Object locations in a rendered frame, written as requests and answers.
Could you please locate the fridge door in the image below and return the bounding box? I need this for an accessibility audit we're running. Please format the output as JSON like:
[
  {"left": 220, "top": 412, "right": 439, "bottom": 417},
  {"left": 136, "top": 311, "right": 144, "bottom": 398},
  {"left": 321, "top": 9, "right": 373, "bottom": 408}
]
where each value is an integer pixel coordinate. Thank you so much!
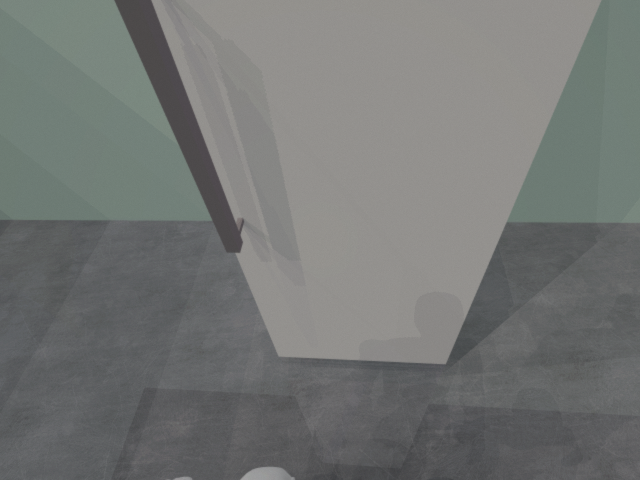
[{"left": 151, "top": 0, "right": 601, "bottom": 364}]

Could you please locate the handle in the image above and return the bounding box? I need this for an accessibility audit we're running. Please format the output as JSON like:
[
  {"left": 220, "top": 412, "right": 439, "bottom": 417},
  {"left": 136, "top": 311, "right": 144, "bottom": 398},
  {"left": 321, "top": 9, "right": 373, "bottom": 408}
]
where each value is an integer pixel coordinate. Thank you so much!
[{"left": 114, "top": 0, "right": 244, "bottom": 253}]

